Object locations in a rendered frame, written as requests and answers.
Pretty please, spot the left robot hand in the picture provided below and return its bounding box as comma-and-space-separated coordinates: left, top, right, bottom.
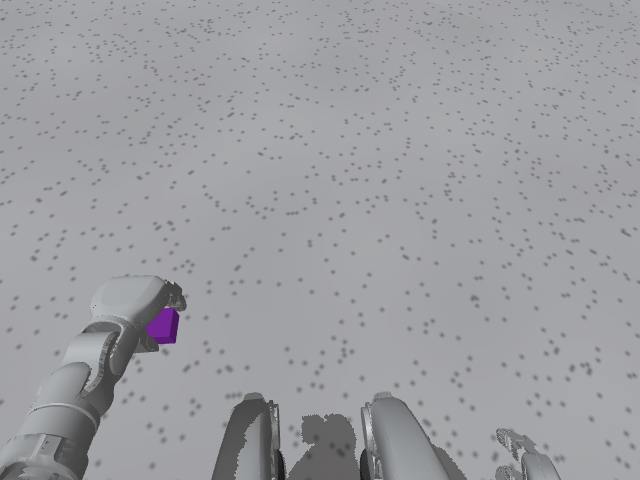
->
90, 276, 187, 353

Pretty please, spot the right robot hand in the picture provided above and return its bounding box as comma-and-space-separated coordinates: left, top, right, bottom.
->
491, 428, 561, 480

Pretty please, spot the small box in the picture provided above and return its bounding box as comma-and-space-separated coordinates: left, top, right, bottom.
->
145, 308, 179, 344

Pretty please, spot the left robot arm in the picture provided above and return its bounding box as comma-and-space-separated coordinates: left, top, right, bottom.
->
0, 315, 139, 480

